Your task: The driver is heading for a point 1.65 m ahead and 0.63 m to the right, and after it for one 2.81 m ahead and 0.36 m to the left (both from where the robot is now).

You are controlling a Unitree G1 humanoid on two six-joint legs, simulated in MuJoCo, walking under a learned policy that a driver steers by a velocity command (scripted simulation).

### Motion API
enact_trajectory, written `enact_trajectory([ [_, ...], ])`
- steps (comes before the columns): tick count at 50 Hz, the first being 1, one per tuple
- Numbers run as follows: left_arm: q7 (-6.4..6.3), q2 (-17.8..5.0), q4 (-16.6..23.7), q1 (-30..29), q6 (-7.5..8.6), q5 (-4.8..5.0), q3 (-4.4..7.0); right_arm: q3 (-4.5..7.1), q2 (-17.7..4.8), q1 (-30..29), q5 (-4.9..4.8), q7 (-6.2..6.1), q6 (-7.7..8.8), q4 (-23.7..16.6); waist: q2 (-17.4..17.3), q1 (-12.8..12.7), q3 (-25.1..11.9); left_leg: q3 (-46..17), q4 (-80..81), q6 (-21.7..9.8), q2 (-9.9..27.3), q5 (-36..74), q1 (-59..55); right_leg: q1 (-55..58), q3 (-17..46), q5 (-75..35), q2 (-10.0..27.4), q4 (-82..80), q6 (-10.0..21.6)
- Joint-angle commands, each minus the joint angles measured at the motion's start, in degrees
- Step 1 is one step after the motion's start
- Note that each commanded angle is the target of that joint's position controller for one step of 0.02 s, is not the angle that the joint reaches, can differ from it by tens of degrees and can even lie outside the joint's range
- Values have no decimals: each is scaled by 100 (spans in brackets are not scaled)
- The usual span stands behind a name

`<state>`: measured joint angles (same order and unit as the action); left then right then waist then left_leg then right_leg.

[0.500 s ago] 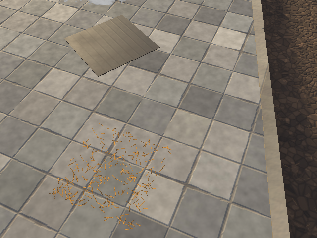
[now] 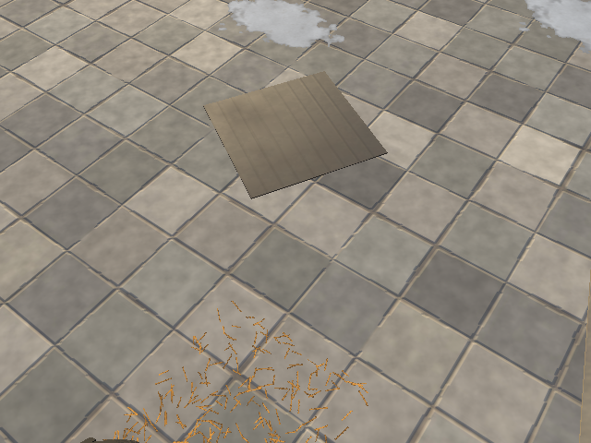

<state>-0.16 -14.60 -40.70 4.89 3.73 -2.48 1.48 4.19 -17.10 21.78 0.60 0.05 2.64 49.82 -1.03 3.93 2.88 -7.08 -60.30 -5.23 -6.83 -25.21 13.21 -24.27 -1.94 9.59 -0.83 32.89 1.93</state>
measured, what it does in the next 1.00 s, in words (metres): walks ahead, turning right: left foot, then right foot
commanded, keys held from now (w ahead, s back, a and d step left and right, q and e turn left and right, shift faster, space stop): w+e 1.00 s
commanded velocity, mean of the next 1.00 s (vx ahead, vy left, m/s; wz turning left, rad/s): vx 0.50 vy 0.00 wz -0.36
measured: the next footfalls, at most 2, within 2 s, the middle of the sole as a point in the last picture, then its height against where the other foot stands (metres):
left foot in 0.36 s outside the picture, level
right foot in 0.88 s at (370, 401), level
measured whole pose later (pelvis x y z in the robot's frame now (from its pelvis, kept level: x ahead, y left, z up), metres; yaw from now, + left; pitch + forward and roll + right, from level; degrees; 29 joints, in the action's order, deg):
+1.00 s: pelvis +0.47 -0.08 +0.00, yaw -27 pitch +1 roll +0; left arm 1.1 -15.8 -43.4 9.5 0.5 -1.0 3.7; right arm 2.2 -14.2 17.4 1.4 0.1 3.4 46.9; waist -0.4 2.0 3.8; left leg 1.8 -70.5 0.7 5.0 -21.4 20.4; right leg -20.9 -3.3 11.9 -6.0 32.0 7.0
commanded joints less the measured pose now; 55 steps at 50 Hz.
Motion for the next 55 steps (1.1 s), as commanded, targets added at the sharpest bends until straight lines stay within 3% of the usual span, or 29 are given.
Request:
enact_trajectory([
  [1,31,-426,-40,871,33,35,180,5,-297,-26,123,90,53,-425,330,-428,-391,2,-875,75,626,573,2050,1896,2581,1064,1723,-1993,873],
  [3,58,-472,-282,1055,127,88,178,-38,-191,-96,206,170,-13,-489,677,-312,-272,60,-551,170,701,585,1817,1511,1915,-202,1398,-2067,884],
  [6,133,-581,-483,1311,225,196,215,-102,-141,-398,267,219,-33,-642,649,-236,-360,468,-15,333,888,774,1980,1568,1576,-1285,1286,-2129,1096],
  [10,118,-719,-624,1568,135,202,284,-306,90,-1527,193,273,12,-1025,672,-465,-97,787,1660,590,973,1445,1676,1136,1202,-888,962,-2356,1050],
  [12,135,-864,-665,1730,102,184,342,-330,22,-1796,140,252,34,-1089,670,-560,-111,882,2205,650,851,1629,1307,1089,1232,-966,964,-2256,984],
  [15,140,-970,-714,1904,60,187,390,-296,-128,-1903,100,153,95,-1178,657,-567,-219,864,2673,604,741,1603,835,1245,1536,-1006,1121,-1893,874],
  [17,113,-991,-702,1819,24,209,414,-237,-222,-1397,124,75,178,-1039,500,-275,-333,833,3357,511,661,1636,-74,1075,1591,-809,975,-1282,692],
  [18,111,-834,-675,1832,42,221,380,-142,-466,-816,194,1,253,-869,186,-49,-671,518,3588,365,919,1481,-1014,753,1399,-766,644,-428,539],
  [19,112,-431,-444,1675,77,251,274,-32,-920,89,328,-78,305,-832,-631,375,-1397,-860,3964,79,2310,338,-2078,107,906,300,184,1210,352],
  [20,85,-207,-227,1995,43,332,231,117,-1440,183,268,-110,193,-767,-1752,165,-1451,-2774,4756,-381,3306,-669,-2462,-1359,242,2175,-433,2428,240],
  [21,50,-617,-407,2012,-77,178,320,29,-941,-93,202,-97,144,-829,-897,25,-954,-2793,4787,-496,3175,-1048,-1935,-1599,531,1995,-16,3099,312],
  [22,105,-598,-459,1828,-113,148,346,-88,-490,-456,153,-69,166,-889,-480,-127,-478,-2033,4806,-419,2847,-573,-1481,-1602,625,1485,178,3183,314],
  [23,147,-484,-479,1741,-138,159,338,-141,-263,-650,139,-46,199,-886,-411,-240,-277,-1319,4912,-323,2580,331,-1145,-1448,587,1154,323,3099,247],
  [25,224,-427,-488,1643,-245,63,353,-178,-116,-702,111,-71,277,-816,-575,-373,-186,-416,5015,-192,2224,1461,-912,-1305,474,819,445,3071,107],
  [28,306,-313,-314,1250,-345,51,341,-127,-187,-428,38,-66,387,-635,-450,-416,-237,250,5024,-252,2195,2769,-1029,-1541,404,358,469,3139,-20],
  [32,404,-235,-26,488,-386,34,282,-90,-205,-159,46,-72,378,-440,-396,-326,-55,914,5104,-317,2158,3186,-1139,-1925,283,-275,529,2511,-123],
  [35,483,-139,189,-114,-364,45,186,-56,-294,-110,65,-66,359,-351,-412,-226,121,1393,5124,-241,2066,3189,-1010,-1520,6,-808,499,1404,-39],
  [38,521,-187,389,-544,-352,22,151,4,-471,133,64,-92,309,-202,-360,-124,229,1655,4990,-173,2212,3615,-1318,-1217,-336,-564,404,715,203],
  [41,458,-305,428,-441,-352,-11,189,50,-682,235,67,-136,204,-81,-452,-247,39,1992,4129,-53,2257,5735,-1754,-593,-683,163,-7,364,545],
  [42,416,-387,354,-106,-337,-18,234,75,-794,253,71,-148,149,-49,-493,-412,-202,2075,3453,-38,2260,6531,-1844,-153,-760,473,-234,289,687],
  [43,362,-504,178,537,-290,-30,307,90,-872,250,60,-153,91,-47,-444,-693,-598,2138,2440,-10,2232,6635,-1693,631,-740,568,-462,44,848],
  [44,272,-741,-143,1515,-243,-82,433,75,-852,183,62,-146,64,-124,-137,-1144,-1154,2223,987,157,2101,5605,-871,2058,-374,456,-401,-324,1059],
  [45,174,-1427,-169,1836,-249,-98,617,-64,-254,366,10,-71,88,-471,983,-1026,-1780,2189,-994,447,1539,1774,1299,3875,2039,1257,1255,-524,1617],
  [46,145,-1765,14,1806,-302,99,683,-26,-398,5,56,-12,146,-801,1150,-1014,-2187,1127,-2222,643,585,-709,2638,4355,4738,695,2183,-1483,2197],
  [47,98,-1611,-101,1754,-349,169,660,-1,-532,-671,74,12,178,-946,464,-1106,-1454,537,-2240,589,938,-88,3215,3998,3852,190,1954,-1614,2036],
  [48,52,-1300,-164,1487,-334,202,577,-64,-417,-673,21,19,244,-942,288,-851,-759,582,-1770,557,1181,455,3109,3147,3053,-463,1793,-1627,1860],
  [49,34,-1037,-160,1225,-295,201,501,-65,-386,-548,52,6,248,-836,54,-558,-413,571,-1207,555,1357,637,2701,2435,2490,-1086,1426,-1688,1581],
  [51,32,-788,-98,889,-212,246,407,-71,-360,-248,222,23,57,-746,162,-208,-395,541,-739,675,1447,664,1987,1663,1871,-1724,975,-1830,1421],
  [55,77,-945,-191,1235,-69,240,444,-97,-199,-654,220,82,-138,-913,238,-252,-337,697,-21,834,1367,1150,2098,1325,1693,-1681,693,-2048,1411],
])
Velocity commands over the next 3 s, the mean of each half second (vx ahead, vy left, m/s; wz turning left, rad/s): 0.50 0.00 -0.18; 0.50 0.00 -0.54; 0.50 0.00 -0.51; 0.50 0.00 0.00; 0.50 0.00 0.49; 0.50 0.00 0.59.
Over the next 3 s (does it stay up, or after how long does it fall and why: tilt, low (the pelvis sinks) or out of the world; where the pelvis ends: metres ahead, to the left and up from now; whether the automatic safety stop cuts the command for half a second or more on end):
stays up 1.38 -0.61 0.00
